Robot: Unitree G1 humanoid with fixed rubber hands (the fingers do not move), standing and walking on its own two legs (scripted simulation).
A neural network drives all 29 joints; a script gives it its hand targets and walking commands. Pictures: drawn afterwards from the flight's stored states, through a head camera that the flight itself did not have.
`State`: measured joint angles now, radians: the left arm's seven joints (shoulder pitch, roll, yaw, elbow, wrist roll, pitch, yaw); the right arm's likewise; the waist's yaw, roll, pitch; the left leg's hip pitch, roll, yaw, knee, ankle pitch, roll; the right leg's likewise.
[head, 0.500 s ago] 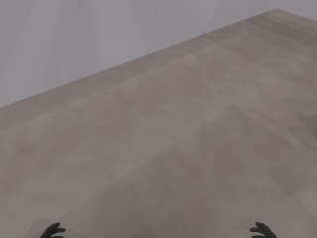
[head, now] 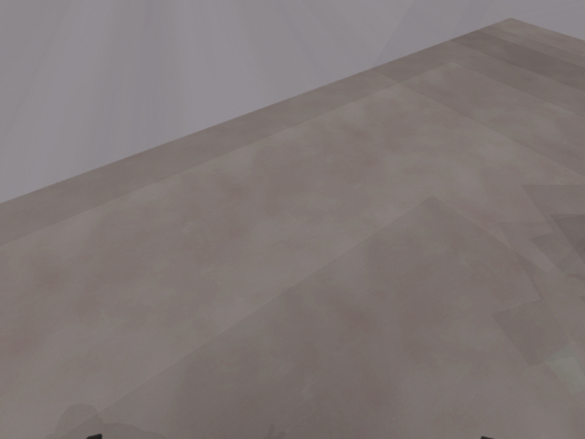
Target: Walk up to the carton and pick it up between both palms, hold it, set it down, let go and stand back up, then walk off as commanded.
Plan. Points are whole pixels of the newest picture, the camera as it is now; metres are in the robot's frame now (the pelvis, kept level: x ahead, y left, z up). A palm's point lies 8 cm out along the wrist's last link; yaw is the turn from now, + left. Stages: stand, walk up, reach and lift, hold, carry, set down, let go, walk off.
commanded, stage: stand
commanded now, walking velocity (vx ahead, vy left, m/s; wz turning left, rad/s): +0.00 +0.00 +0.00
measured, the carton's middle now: out of the picture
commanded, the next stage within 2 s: none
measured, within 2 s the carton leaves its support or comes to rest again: neither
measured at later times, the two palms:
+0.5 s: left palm out of the picture +0.09 +0.30 -0.11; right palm out of the picture +0.08 -0.31 -0.11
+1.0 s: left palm out of the picture +0.10 +0.30 -0.10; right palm out of the picture +0.09 -0.32 -0.11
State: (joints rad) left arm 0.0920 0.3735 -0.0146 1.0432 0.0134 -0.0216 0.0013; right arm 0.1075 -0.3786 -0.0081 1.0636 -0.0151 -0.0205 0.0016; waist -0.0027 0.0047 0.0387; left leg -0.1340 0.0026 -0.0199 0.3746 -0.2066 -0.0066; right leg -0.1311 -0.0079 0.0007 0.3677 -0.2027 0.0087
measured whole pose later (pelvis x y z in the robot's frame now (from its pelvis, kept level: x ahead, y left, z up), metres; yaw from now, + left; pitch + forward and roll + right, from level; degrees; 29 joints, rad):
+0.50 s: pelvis +0.00 -0.01 +0.00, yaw +0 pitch -2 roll +0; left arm 0.10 0.38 -0.01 1.07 0.01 -0.02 0.00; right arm 0.11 -0.38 -0.01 1.09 -0.01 -0.01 0.01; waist 0.00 0.01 0.03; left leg -0.12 0.01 -0.03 0.35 -0.19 -0.02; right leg -0.12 0.00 0.00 0.35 -0.19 0.00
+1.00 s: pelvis +0.00 -0.01 +0.00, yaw +0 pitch -2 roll +0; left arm 0.09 0.38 -0.01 1.07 0.01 -0.02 0.00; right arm 0.11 -0.38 -0.01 1.09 -0.01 -0.01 0.00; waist 0.00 0.01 0.03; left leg -0.11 0.01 -0.03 0.34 -0.19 -0.02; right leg -0.11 0.00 0.00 0.33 -0.19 0.00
